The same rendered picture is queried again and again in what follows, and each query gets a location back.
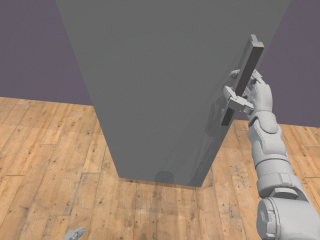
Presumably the robot right hand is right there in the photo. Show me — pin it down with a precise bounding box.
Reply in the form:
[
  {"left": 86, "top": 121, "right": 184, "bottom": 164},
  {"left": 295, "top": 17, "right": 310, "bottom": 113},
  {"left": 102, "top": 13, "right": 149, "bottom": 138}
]
[{"left": 223, "top": 69, "right": 273, "bottom": 120}]

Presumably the fridge door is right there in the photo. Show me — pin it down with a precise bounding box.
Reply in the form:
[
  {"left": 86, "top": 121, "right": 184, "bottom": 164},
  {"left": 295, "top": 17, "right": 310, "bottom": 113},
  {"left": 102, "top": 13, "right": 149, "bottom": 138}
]
[{"left": 55, "top": 0, "right": 291, "bottom": 188}]

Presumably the robot left hand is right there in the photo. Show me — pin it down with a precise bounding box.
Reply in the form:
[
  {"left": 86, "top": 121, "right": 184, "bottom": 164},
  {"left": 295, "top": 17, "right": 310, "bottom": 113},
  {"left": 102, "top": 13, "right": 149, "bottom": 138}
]
[{"left": 63, "top": 227, "right": 85, "bottom": 240}]

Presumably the handle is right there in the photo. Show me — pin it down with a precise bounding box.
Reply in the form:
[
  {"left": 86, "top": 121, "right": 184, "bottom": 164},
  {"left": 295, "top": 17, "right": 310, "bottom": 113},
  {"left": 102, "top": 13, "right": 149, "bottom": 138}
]
[{"left": 220, "top": 34, "right": 265, "bottom": 126}]

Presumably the right robot forearm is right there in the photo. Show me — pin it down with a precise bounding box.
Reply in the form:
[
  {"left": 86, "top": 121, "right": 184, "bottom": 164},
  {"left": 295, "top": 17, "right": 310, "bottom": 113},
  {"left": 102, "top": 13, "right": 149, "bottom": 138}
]
[{"left": 247, "top": 111, "right": 320, "bottom": 222}]

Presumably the robot right upper arm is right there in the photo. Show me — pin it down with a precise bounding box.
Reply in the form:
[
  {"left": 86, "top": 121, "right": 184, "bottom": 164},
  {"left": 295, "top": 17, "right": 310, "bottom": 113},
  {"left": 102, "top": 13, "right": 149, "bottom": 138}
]
[{"left": 256, "top": 197, "right": 320, "bottom": 240}]

